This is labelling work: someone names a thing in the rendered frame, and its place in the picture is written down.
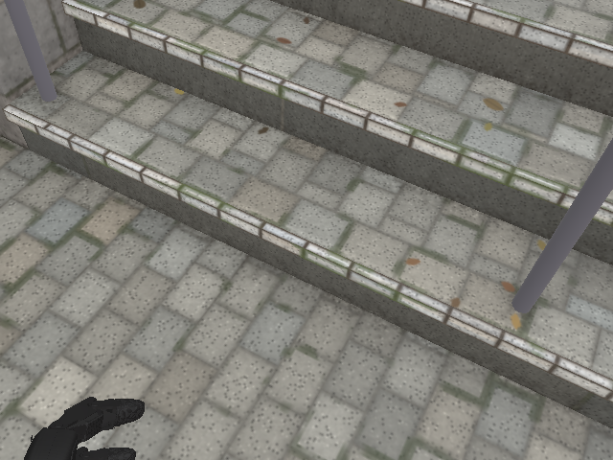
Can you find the left robot hand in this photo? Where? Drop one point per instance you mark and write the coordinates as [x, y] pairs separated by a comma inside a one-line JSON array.
[[81, 422]]

